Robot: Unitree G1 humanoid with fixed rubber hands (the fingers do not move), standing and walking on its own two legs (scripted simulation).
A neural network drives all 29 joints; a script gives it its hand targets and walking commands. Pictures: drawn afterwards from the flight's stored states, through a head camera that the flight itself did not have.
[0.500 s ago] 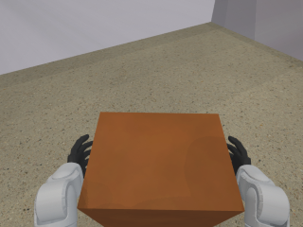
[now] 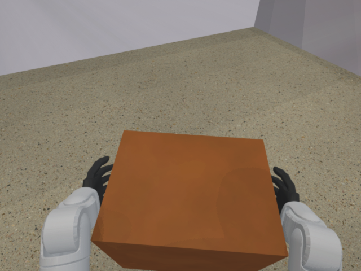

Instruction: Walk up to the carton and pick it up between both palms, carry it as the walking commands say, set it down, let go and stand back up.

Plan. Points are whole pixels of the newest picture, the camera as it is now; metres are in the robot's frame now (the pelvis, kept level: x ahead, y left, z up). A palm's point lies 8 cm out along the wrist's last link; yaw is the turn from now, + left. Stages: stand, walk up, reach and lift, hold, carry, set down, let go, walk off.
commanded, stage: carry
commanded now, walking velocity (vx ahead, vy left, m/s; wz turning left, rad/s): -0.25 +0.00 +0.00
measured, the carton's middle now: (187, 208) +0.27 +0.00 +0.02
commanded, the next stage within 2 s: none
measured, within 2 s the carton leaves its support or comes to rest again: neither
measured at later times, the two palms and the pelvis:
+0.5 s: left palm out of the picture +0.03 +0.24 +0.07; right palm out of the picture +0.06 -0.14 +0.09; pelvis -0.19 +0.02 +0.01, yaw +3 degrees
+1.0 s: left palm out of the picture -0.14 +0.17 +0.10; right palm out of the picture -0.13 -0.20 +0.09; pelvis -0.38 +0.00 +0.01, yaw +0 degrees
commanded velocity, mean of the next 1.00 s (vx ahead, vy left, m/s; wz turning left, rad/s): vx -0.25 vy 0.00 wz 0.00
